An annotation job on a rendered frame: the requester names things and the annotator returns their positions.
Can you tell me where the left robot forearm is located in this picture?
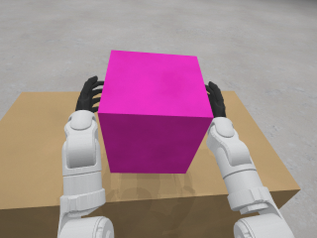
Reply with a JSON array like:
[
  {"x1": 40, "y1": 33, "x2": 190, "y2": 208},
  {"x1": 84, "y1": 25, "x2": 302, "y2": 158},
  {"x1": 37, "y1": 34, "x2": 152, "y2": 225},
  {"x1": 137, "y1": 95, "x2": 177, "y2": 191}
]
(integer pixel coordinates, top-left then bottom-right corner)
[{"x1": 57, "y1": 110, "x2": 106, "y2": 238}]

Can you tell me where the pedestal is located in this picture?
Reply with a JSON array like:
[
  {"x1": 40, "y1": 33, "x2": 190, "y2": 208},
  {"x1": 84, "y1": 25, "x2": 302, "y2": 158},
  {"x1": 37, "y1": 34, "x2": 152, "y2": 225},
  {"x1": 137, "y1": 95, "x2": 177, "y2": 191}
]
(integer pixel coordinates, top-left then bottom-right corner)
[{"x1": 0, "y1": 90, "x2": 301, "y2": 238}]

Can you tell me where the right robot forearm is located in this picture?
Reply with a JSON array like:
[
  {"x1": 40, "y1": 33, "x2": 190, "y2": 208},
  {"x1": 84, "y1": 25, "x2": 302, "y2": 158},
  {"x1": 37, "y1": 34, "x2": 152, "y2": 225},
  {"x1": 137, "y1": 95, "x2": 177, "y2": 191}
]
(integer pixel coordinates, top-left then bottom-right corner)
[{"x1": 206, "y1": 117, "x2": 295, "y2": 238}]

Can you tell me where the right robot hand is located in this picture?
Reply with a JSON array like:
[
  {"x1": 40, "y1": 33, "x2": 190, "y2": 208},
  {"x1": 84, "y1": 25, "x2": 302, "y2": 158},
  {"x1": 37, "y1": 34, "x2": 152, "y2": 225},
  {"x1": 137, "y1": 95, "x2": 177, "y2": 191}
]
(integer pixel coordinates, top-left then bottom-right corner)
[{"x1": 204, "y1": 81, "x2": 227, "y2": 118}]

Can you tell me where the robot left upper arm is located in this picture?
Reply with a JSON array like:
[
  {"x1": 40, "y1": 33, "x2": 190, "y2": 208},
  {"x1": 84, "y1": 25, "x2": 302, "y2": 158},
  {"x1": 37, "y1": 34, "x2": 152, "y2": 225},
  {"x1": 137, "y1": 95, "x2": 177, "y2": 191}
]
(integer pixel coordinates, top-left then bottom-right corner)
[{"x1": 58, "y1": 216, "x2": 114, "y2": 238}]

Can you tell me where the left robot hand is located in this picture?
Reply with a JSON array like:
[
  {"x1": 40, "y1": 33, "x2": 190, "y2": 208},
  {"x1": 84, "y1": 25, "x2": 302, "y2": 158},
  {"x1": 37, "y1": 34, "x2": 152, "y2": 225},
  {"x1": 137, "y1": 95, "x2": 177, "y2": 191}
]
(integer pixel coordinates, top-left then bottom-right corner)
[{"x1": 75, "y1": 75, "x2": 104, "y2": 113}]

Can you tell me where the robot right upper arm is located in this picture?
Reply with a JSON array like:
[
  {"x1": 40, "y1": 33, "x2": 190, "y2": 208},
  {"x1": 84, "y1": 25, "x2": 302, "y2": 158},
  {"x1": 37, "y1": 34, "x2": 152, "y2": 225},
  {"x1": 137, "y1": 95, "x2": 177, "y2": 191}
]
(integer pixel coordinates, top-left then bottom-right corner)
[{"x1": 233, "y1": 213, "x2": 293, "y2": 238}]

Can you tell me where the carton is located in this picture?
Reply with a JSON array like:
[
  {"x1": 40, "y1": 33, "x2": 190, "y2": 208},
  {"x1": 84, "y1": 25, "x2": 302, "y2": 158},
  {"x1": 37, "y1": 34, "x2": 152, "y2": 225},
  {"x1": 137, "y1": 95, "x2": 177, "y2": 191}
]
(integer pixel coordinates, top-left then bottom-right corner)
[{"x1": 97, "y1": 50, "x2": 214, "y2": 174}]

